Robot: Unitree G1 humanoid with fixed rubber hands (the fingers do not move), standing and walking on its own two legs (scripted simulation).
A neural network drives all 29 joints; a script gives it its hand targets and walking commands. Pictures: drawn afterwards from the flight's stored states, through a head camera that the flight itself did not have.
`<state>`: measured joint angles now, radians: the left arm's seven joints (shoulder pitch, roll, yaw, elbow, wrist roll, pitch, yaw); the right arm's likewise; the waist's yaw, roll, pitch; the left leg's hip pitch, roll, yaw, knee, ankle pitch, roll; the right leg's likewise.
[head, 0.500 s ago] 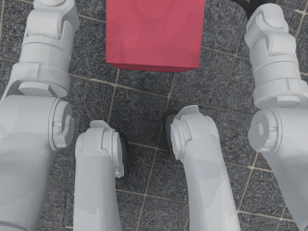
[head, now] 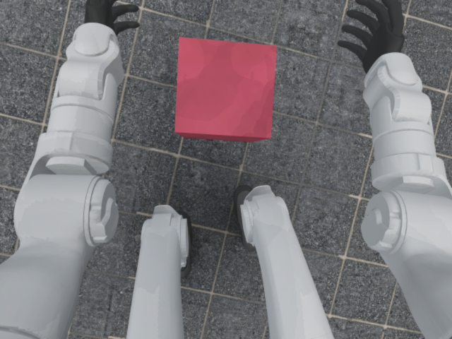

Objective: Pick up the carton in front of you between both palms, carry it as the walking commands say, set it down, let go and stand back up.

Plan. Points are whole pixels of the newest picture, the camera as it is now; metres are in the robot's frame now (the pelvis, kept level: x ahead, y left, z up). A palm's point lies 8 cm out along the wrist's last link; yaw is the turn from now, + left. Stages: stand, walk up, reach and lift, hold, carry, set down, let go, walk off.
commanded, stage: set down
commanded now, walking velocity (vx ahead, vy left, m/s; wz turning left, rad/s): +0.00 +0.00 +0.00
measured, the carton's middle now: (222, 99) +0.50 -0.08 -0.42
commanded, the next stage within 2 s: let go in 0.22 s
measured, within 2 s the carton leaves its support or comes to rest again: neither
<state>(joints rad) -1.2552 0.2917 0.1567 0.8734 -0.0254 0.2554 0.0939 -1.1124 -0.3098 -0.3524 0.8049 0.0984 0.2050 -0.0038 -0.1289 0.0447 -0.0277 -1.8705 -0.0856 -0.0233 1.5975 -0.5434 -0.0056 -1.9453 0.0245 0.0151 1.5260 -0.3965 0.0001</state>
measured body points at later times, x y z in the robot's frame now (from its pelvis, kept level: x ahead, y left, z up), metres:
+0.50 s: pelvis +0.04 -0.02 +0.14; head +0.31 -0.04 +0.49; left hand +0.50 +0.12 +0.01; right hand +0.44 -0.29 +0.01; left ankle +0.06 +0.11 -0.51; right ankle +0.11 -0.11 -0.51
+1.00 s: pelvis +0.10 -0.01 +0.22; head +0.20 -0.01 +0.66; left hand +0.35 +0.19 +0.12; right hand +0.29 -0.26 +0.14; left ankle +0.06 +0.11 -0.51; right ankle +0.11 -0.11 -0.51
